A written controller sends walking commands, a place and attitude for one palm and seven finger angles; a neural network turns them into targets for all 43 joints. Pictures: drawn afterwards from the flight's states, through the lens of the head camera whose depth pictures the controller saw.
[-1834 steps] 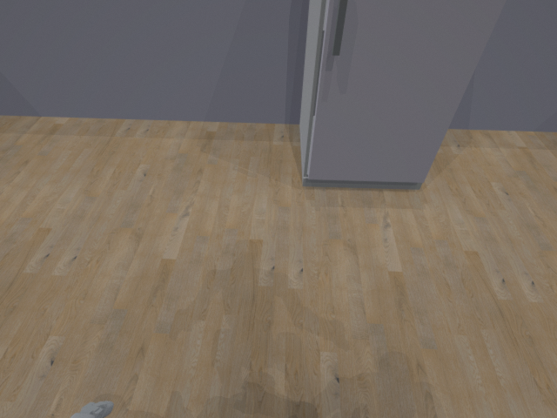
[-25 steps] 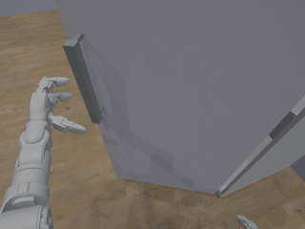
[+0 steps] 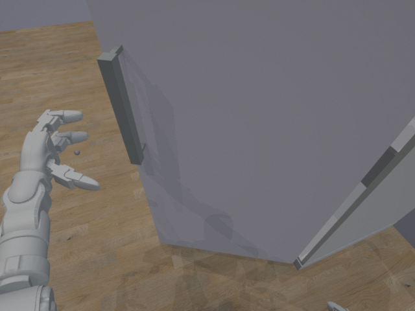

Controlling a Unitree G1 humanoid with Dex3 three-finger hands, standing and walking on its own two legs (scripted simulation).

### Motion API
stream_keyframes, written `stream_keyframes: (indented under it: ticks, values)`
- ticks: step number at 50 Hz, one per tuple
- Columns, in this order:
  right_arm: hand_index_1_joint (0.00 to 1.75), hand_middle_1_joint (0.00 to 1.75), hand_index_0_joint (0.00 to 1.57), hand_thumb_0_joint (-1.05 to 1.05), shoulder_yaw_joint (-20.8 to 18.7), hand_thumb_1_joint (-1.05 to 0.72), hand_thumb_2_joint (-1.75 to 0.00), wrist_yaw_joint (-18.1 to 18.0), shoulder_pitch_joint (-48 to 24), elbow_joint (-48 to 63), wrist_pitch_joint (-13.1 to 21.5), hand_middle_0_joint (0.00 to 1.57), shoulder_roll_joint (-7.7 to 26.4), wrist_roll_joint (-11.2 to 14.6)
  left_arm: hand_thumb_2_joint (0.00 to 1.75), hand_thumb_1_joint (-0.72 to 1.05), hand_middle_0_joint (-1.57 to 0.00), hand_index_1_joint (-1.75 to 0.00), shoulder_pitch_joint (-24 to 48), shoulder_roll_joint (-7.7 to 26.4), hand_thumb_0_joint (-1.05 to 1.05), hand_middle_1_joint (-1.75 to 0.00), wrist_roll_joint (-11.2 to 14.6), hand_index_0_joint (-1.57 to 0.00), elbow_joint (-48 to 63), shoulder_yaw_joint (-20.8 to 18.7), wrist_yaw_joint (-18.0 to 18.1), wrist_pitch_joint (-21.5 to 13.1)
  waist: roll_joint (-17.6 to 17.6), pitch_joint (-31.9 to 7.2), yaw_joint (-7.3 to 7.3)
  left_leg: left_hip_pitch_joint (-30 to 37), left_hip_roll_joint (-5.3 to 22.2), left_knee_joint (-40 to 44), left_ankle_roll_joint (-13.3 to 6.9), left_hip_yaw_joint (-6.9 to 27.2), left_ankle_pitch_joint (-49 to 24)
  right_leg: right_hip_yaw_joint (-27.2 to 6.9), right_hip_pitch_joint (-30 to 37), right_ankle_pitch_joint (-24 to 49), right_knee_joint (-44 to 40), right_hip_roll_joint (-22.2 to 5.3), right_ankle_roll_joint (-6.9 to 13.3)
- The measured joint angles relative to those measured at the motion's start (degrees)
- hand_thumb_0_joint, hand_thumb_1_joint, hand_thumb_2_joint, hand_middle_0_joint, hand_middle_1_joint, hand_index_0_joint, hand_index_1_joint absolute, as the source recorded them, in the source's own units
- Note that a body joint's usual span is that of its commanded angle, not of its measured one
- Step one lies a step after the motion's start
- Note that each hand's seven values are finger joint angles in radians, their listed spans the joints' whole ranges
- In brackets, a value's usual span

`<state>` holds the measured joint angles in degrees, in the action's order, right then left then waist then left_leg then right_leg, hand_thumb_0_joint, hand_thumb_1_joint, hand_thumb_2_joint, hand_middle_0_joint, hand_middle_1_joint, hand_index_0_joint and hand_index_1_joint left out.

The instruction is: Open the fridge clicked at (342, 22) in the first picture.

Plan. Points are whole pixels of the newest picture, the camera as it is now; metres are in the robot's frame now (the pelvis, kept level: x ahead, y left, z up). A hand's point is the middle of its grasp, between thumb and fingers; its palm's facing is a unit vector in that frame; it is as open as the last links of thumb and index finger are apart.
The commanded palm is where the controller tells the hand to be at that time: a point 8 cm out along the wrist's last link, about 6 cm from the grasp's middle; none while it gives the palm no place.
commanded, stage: slip the hand off the handle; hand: left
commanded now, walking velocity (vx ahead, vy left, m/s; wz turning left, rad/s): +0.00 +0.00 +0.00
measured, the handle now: (129, 112) +0.48 +0.19 +0.13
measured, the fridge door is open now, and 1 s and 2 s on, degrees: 59 59 59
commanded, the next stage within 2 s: draw the hand back to the body in 0.52 s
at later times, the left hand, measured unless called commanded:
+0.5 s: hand (73, 189) +0.30 +0.25 +0.11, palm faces +0.20 -0.97 -0.15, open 14.7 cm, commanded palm +0.25 +0.29 +0.12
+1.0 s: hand (54, 203) +0.25 +0.25 +0.14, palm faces +0.25 -0.97 +0.01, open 14.7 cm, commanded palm +0.21 +0.29 +0.14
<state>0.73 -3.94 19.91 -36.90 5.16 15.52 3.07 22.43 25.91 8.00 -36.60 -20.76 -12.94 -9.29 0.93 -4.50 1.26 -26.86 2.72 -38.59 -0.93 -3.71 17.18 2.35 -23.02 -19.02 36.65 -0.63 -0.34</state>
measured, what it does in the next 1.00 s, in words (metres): stands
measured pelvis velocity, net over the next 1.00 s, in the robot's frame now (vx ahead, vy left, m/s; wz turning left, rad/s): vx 0.00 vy -0.02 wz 0.03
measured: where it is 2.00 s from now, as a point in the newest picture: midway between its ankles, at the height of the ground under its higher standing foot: outside the picture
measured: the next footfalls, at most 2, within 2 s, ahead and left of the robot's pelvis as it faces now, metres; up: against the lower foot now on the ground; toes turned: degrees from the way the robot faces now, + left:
none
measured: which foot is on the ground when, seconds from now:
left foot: down 0.00-1.00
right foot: down 0.00-1.00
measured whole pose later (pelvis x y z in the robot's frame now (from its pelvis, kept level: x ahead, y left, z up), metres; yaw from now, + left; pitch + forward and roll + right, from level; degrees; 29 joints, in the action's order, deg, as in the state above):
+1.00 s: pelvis +0.00 -0.02 +0.01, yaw +2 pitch -1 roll +0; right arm 2.7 -6.5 14.6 -36.9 14.2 14.2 3.3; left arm -5.8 17.7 19.3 -1.3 -21.4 -12.5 3.6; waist 2.1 -4.4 -3.2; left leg -17.3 2.3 -33.2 0.5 -2.3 15.4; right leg 3.8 -13.7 -18.9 33.1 -0.7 0.7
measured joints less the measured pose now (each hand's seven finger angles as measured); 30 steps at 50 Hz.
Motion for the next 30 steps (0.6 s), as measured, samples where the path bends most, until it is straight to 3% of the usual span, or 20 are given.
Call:
stream_keyframes:
  ticks: [12,21,30]
  values:
    - [0.3,0.3,0.2,0.01,0.87,-0.9,-0.9,-0.23,-2.66,0.89,2.86,0.2,-1.03,-0.48,0.2,-0.55,-0.25,-1.15,-11.01,-4.4,-0.01,-1.15,0.24,-0.25,14.77,2.78,4.14,1.44,-0.13,0.97,-1.56,1.73,-0.67,-0.28,-0.42,0.35,-0.15,0.36,2.08,0.06,0.13,-0.64,-0.44]
    - [0.3,0.3,0.2,0.01,2.03,-0.9,-0.9,-0.98,-6.03,1.16,5.06,0.2,-1.55,-0.19,0.2,-0.55,-0.25,-1.15,-13.31,-5.67,-0.01,-1.15,0.82,-0.25,18.85,5.66,4.58,5.65,0.42,1.12,-2.92,3.26,-1.2,0.81,-0.29,1.1,-0.91,1.14,3.77,0.25,-0.54,-1.05,-0.35]
    - [0.3,0.3,0.2,0.01,2.45,-0.9,-0.9,-0.84,-6.13,1.32,6.12,0.2,-1.91,-0.59,0.2,-0.55,-0.25,-1.15,-20.88,-6.79,-0.01,-1.15,1.47,-0.25,26.09,5.31,4.61,6.09,0.5,0.96,-3.52,5.18,-0.81,1.87,0.33,1.23,-0.87,1.23,5.48,-0.03,-1.23,-0.6,0.19]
